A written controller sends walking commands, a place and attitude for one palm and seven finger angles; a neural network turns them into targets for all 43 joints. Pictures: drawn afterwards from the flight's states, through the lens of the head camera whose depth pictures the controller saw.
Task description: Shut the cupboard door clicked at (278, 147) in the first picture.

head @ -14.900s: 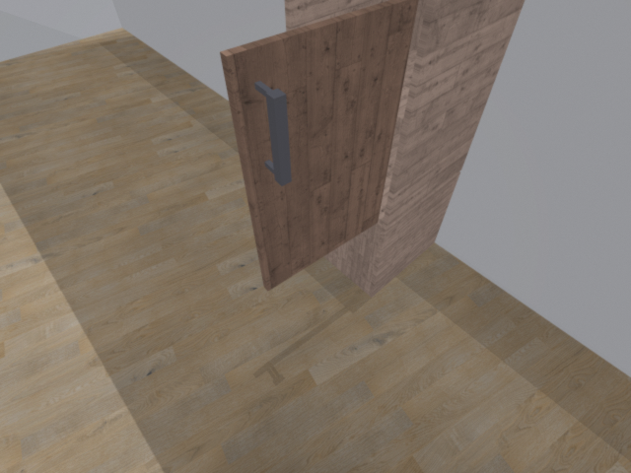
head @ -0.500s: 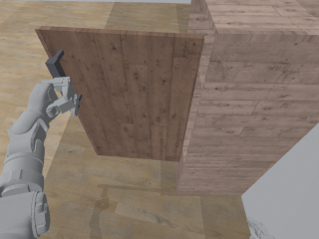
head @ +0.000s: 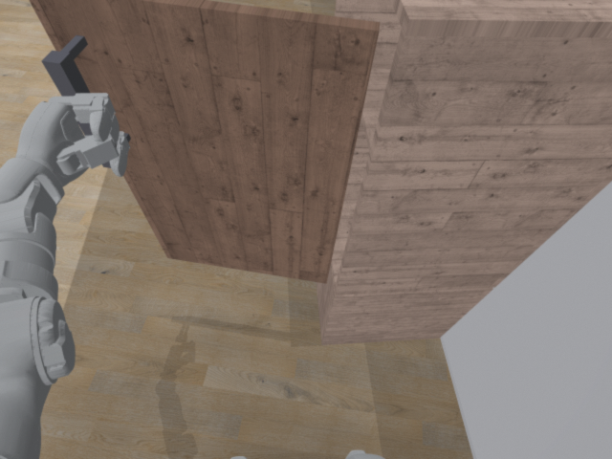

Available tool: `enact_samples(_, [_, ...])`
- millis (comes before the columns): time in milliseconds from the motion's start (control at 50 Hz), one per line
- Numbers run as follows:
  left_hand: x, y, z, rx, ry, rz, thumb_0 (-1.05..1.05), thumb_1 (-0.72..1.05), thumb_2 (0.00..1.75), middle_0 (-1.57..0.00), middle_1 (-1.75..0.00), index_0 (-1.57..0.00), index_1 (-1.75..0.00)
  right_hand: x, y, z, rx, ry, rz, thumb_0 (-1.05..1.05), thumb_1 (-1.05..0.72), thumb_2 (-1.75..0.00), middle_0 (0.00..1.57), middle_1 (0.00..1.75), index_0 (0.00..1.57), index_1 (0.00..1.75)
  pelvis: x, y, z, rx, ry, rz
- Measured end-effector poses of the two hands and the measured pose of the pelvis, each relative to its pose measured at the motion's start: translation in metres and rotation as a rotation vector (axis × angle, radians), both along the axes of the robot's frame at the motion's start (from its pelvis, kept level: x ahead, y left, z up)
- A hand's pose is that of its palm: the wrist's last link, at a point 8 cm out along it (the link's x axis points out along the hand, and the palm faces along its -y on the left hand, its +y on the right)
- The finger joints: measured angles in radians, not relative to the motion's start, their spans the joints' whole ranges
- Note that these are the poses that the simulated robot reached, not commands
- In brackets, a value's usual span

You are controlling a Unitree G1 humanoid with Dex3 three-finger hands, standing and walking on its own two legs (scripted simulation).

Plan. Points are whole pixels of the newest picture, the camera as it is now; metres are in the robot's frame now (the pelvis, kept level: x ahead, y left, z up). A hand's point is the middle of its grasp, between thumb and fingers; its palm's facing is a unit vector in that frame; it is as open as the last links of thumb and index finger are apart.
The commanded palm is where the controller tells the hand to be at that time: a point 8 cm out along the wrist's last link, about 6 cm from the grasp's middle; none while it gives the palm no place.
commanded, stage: push the door shut along its arc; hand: left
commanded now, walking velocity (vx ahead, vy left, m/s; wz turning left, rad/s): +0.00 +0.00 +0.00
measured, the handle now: (96, 107) +0.54 +0.26 +0.14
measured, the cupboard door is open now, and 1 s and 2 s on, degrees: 77 64 55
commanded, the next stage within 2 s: pull the fist back off the door in 1.14 s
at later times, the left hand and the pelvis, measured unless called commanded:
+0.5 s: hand (172, 109) +0.53 +0.15 +0.14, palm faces -0.32 -0.95 +0.01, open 3.1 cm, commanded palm +0.54 +0.21 +0.14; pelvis +0.00 +0.01 -0.02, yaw -2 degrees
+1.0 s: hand (185, 97) +0.55 +0.14 +0.14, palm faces -0.36 -0.93 +0.00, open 3.2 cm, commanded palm +0.60 +0.17 +0.14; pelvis +0.00 +0.00 -0.03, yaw -2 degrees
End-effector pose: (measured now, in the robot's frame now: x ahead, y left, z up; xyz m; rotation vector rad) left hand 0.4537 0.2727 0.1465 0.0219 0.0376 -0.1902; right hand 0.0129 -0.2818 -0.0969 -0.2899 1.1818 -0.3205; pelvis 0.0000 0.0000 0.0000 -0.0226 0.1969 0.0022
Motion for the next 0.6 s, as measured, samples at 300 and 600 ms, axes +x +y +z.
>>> enact_samples(300, [0.038,-0.025,0.001,-0.003,0.015,-0.083,0.01,0.90,0.90,-1.30,-1.50,-1.30,-1.50,-0.016,0.010,-0.009,0.003,0.047,-0.012,0.01,-0.90,-0.90,0.20,0.30,0.21,0.30,-0.005,0.006,-0.010,-0.010,0.064,-0.004])
enact_samples(600, [0.085,-0.064,0.000,0.000,0.029,-0.138,0.02,0.89,0.92,-1.29,-1.50,-1.30,-1.50,-0.055,0.014,-0.014,0.013,0.145,-0.112,0.01,-0.91,-0.90,0.20,0.30,0.21,0.30,-0.001,0.004,-0.018,-0.009,0.126,-0.037])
